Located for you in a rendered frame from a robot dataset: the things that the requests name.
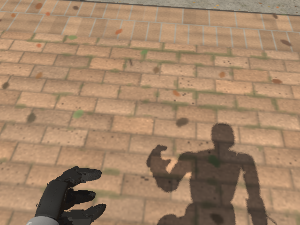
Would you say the robot left hand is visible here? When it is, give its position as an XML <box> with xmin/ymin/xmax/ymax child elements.
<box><xmin>35</xmin><ymin>166</ymin><xmax>107</xmax><ymax>225</ymax></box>

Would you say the left robot forearm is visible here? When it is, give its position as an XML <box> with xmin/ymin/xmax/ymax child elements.
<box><xmin>26</xmin><ymin>216</ymin><xmax>59</xmax><ymax>225</ymax></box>

